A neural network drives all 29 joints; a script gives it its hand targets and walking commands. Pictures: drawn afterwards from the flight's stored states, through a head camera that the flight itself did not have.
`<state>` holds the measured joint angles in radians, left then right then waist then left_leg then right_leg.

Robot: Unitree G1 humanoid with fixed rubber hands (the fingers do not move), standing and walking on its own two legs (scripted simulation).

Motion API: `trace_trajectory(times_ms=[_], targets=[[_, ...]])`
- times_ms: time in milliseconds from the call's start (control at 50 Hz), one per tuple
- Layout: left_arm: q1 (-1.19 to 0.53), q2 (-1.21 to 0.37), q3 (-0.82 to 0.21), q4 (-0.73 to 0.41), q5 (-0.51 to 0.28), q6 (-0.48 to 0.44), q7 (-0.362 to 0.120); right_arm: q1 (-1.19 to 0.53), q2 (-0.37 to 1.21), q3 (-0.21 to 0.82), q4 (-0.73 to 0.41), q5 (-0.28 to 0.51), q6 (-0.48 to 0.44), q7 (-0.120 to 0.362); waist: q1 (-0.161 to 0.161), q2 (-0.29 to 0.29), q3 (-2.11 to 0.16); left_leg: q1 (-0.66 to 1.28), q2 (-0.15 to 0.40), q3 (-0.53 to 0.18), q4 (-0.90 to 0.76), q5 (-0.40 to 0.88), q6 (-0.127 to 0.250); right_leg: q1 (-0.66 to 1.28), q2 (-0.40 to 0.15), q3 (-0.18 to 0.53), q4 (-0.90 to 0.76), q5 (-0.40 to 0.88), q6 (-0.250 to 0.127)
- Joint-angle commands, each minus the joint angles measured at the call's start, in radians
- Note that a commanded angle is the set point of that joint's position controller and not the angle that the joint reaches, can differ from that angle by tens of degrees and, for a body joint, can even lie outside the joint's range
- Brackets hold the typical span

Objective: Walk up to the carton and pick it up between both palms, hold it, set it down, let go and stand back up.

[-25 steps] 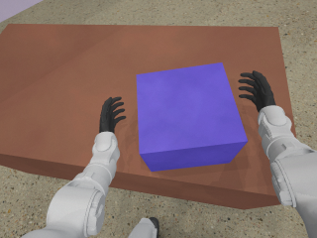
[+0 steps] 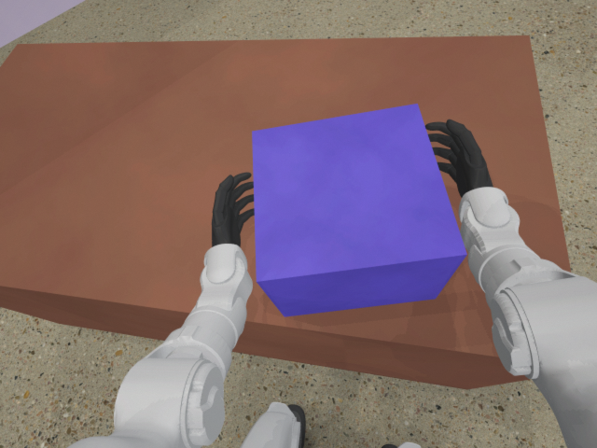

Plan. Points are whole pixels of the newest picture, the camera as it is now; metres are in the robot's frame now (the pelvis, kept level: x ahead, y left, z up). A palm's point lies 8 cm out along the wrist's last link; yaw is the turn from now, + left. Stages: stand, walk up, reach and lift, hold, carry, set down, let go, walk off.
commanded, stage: reach and lift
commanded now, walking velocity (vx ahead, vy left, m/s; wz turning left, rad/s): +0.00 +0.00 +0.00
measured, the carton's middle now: (346, 217) +0.45 +0.05 -0.04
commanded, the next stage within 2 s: none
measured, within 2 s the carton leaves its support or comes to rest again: neither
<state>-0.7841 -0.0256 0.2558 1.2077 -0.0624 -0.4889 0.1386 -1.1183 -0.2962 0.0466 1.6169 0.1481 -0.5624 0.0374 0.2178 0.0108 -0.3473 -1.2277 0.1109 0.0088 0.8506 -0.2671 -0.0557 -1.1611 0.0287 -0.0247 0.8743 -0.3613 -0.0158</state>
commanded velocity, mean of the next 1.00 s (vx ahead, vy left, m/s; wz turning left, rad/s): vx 0.00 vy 0.00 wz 0.00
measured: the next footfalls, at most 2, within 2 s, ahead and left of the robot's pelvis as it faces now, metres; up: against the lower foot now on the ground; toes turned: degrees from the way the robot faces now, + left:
none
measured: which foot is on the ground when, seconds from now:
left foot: down 0.00-1.00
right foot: down 0.00-1.00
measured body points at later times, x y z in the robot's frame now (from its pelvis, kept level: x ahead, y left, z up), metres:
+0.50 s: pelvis +0.01 +0.00 +0.01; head +0.16 -0.02 +0.44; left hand +0.39 +0.21 -0.01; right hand +0.51 -0.10 +0.02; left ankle +0.04 +0.16 -0.67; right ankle +0.00 -0.11 -0.67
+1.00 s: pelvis +0.03 +0.00 +0.03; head +0.19 -0.01 +0.45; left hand +0.40 +0.21 -0.01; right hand +0.51 -0.10 +0.01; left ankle +0.04 +0.16 -0.67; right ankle +0.00 -0.11 -0.67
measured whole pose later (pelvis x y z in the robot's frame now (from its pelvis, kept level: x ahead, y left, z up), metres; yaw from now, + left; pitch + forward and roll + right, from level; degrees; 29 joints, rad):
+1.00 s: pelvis +0.03 +0.00 +0.03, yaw +0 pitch +34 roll -1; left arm -0.66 -0.08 0.53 1.17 0.21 -0.66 0.13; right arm -1.02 -0.19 -0.39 1.59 -0.30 -0.67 -0.03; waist 0.16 0.01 -0.26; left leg -1.04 0.12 0.02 0.72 -0.25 -0.05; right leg -0.96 0.04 -0.02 0.71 -0.33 -0.02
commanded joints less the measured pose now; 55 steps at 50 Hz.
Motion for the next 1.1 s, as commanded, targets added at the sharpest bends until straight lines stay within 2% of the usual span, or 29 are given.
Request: trace_trajectory(times_ms=[0,20,40,60,80,100,120,140,180,200,220,240,320,360,380,420,520,580,600,620,640,660,780,860,880,980,1020,1040,1080], targets=[[-0.308,0.081,0.030,-0.106,0.048,-0.023,0.021,-0.411,-0.029,-0.047,-0.122,-0.048,-0.018,-0.017,-0.012,-0.186,-0.660,0.461,-0.103,0.111,0.018,0.435,-0.003,0.420,0.065,-0.026,-0.100,0.376,0.047],[-0.324,0.070,0.019,-0.116,0.053,-0.019,0.023,-0.407,-0.015,-0.052,-0.128,-0.050,-0.011,-0.021,-0.015,-0.170,-0.664,0.467,-0.105,0.113,0.019,0.419,0.000,0.429,0.062,-0.023,-0.104,0.368,0.043],[-0.317,0.056,0.016,-0.092,0.056,-0.017,0.027,-0.401,0.001,-0.067,-0.120,-0.065,-0.003,-0.021,-0.024,-0.181,-0.642,0.459,-0.103,0.110,0.011,0.391,0.005,0.419,0.061,-0.024,-0.105,0.332,0.043],[-0.334,0.061,0.036,-0.113,0.073,-0.013,0.030,-0.417,0.011,-0.076,-0.130,-0.078,0.008,-0.024,-0.002,-0.185,-0.641,0.457,-0.105,0.119,0.003,0.376,0.008,0.428,0.060,-0.021,-0.110,0.311,0.046],[-0.328,0.044,0.024,-0.104,0.071,-0.011,0.031,-0.399,0.020,-0.086,-0.137,-0.088,0.014,-0.023,-0.019,-0.179,-0.633,0.463,-0.103,0.118,-0.004,0.366,0.010,0.436,0.058,-0.023,-0.116,0.305,0.043],[-0.338,0.041,0.031,-0.106,0.086,-0.012,0.031,-0.400,0.045,-0.093,-0.140,-0.097,0.018,-0.024,-0.007,-0.169,-0.637,0.454,-0.105,0.121,-0.002,0.362,0.013,0.436,0.056,-0.019,-0.113,0.300,0.041],[-0.353,0.028,0.024,-0.123,0.086,-0.014,0.032,-0.412,0.049,-0.110,-0.153,-0.114,0.020,-0.026,-0.009,-0.158,-0.649,0.457,-0.104,0.123,-0.007,0.365,0.009,0.441,0.056,-0.019,-0.113,0.298,0.040],[-0.352,0.018,0.031,-0.138,0.092,-0.021,0.034,-0.400,0.073,-0.113,-0.163,-0.128,0.019,-0.024,-0.004,-0.171,-0.656,0.460,-0.104,0.124,-0.005,0.375,0.013,0.435,0.056,-0.019,-0.115,0.290,0.040],[-0.362,-0.005,0.025,-0.124,0.103,-0.014,0.038,-0.406,0.084,-0.131,-0.164,-0.141,0.027,-0.023,-0.014,-0.146,-0.638,0.490,-0.098,0.117,-0.010,0.359,0.013,0.417,0.056,-0.028,-0.120,0.257,0.038],[-0.355,-0.010,0.039,-0.136,0.123,-0.019,0.035,-0.397,0.110,-0.142,-0.186,-0.172,0.025,-0.023,0.003,-0.156,-0.643,0.488,-0.099,0.126,-0.015,0.366,0.016,0.436,0.054,-0.028,-0.126,0.259,0.036],[-0.362,-0.035,0.031,-0.141,0.129,-0.016,0.033,-0.398,0.119,-0.158,-0.181,-0.184,0.024,-0.018,-0.014,-0.153,-0.636,0.514,-0.098,0.125,-0.019,0.366,0.014,0.427,0.054,-0.035,-0.137,0.248,0.031],[-0.369,-0.049,0.037,-0.150,0.141,-0.021,0.029,-0.399,0.152,-0.173,-0.191,-0.214,0.019,-0.014,-0.005,-0.163,-0.640,0.508,-0.097,0.129,-0.021,0.375,0.017,0.424,0.055,-0.036,-0.137,0.250,0.032],[-0.367,-0.152,0.061,-0.142,0.204,-0.030,0.002,-0.400,0.287,-0.219,-0.185,-0.308,0.006,0.004,-0.008,-0.167,-0.628,0.509,-0.097,0.134,-0.022,0.392,0.023,0.476,0.046,-0.037,-0.138,0.309,0.030],[-0.373,-0.263,0.058,-0.126,0.249,-0.036,-0.031,-0.394,0.414,-0.234,-0.174,-0.375,-0.008,0.031,-0.020,-0.168,-0.609,0.519,-0.101,0.134,-0.025,0.424,0.023,0.500,0.044,-0.040,-0.140,0.382,0.031],[-0.370,-0.328,0.051,-0.119,0.270,-0.045,-0.050,-0.380,0.474,-0.255,-0.154,-0.426,-0.018,0.044,-0.037,-0.168,-0.599,0.535,-0.098,0.129,-0.030,0.440,0.023,0.501,0.042,-0.045,-0.142,0.401,0.029],[-0.360,-0.380,0.062,-0.114,0.305,-0.062,-0.069,-0.363,0.553,-0.289,-0.144,-0.495,-0.043,0.063,-0.047,-0.167,-0.599,0.565,-0.095,0.134,-0.028,0.474,0.023,0.510,0.045,-0.053,-0.144,0.438,0.028],[-0.318,-0.368,0.088,-0.074,0.357,-0.081,-0.082,-0.283,0.579,-0.342,-0.050,-0.575,-0.070,0.079,-0.059,-0.134,-0.517,0.575,-0.091,0.143,-0.058,0.474,0.026,0.536,0.044,-0.056,-0.172,0.459,0.028],[-0.294,-0.367,0.090,-0.044,0.362,-0.092,-0.081,-0.274,0.587,-0.340,-0.037,-0.588,-0.085,0.079,-0.048,-0.138,-0.501,0.554,-0.089,0.141,-0.070,0.483,0.030,0.552,0.047,-0.049,-0.177,0.480,0.028],[-0.293,-0.370,0.084,-0.044,0.357,-0.097,-0.080,-0.263,0.583,-0.334,-0.026,-0.587,-0.087,0.079,-0.056,-0.136,-0.487,0.561,-0.089,0.141,-0.072,0.478,0.028,0.551,0.048,-0.051,-0.186,0.473,0.029],[-0.282,-0.361,0.099,-0.036,0.361,-0.102,-0.080,-0.257,0.580,-0.327,-0.009,-0.589,-0.088,0.078,-0.043,-0.147,-0.469,0.544,-0.087,0.141,-0.079,0.480,0.033,0.567,0.046,-0.045,-0.190,0.484,0.029],[-0.286,-0.366,0.093,-0.039,0.364,-0.101,-0.080,-0.245,0.595,-0.322,-0.007,-0.585,-0.089,0.078,-0.043,-0.131,-0.475,0.547,-0.088,0.146,-0.077,0.476,0.032,0.564,0.045,-0.043,-0.191,0.479,0.027],[-0.276,-0.365,0.098,-0.035,0.368,-0.102,-0.079,-0.243,0.593,-0.332,-0.002,-0.591,-0.093,0.077,-0.048,-0.140,-0.462,0.540,-0.087,0.140,-0.081,0.470,0.035,0.561,0.050,-0.044,-0.198,0.467,0.027],[-0.245,-0.389,0.068,-0.038,0.375,-0.124,-0.077,-0.214,0.596,-0.317,0.005,-0.600,-0.124,0.070,-0.063,-0.119,-0.479,0.576,-0.080,0.131,-0.067,0.558,0.027,0.539,0.057,-0.048,-0.200,0.532,0.022],[-0.218,-0.397,0.068,-0.009,0.381,-0.131,-0.080,-0.189,0.606,-0.304,0.028,-0.600,-0.127,0.069,-0.060,-0.129,-0.456,0.563,-0.074,0.133,-0.080,0.523,0.040,0.532,0.057,-0.047,-0.207,0.525,0.022],[-0.226,-0.400,0.057,-0.017,0.379,-0.131,-0.079,-0.185,0.609,-0.301,0.031,-0.593,-0.133,0.068,-0.058,-0.115,-0.470,0.554,-0.076,0.130,-0.079,0.516,0.038,0.532,0.054,-0.044,-0.199,0.528,0.023],[-0.222,-0.406,0.060,0.008,0.378,-0.140,-0.090,-0.172,0.626,-0.282,0.049,-0.600,-0.141,0.059,-0.065,-0.147,-0.443,0.494,-0.078,0.132,-0.082,0.489,0.051,0.563,0.044,-0.035,-0.192,0.589,0.028],[-0.226,-0.409,0.059,0.020,0.380,-0.142,-0.091,-0.178,0.630,-0.279,0.055,-0.597,-0.146,0.059,-0.051,-0.136,-0.441,0.486,-0.077,0.138,-0.088,0.472,0.050,0.559,0.045,-0.031,-0.192,0.574,0.027],[-0.230,-0.411,0.057,0.013,0.377,-0.140,-0.093,-0.176,0.631,-0.281,0.060,-0.595,-0.147,0.058,-0.061,-0.142,-0.437,0.487,-0.077,0.134,-0.090,0.463,0.054,0.557,0.044,-0.032,-0.199,0.563,0.027],[-0.222,-0.416,0.049,0.022,0.378,-0.141,-0.094,-0.169,0.642,-0.281,0.063,-0.595,-0.150,0.054,-0.058,-0.146,-0.434,0.488,-0.077,0.140,-0.095,0.447,0.058,0.553,0.045,-0.034,-0.206,0.550,0.027]])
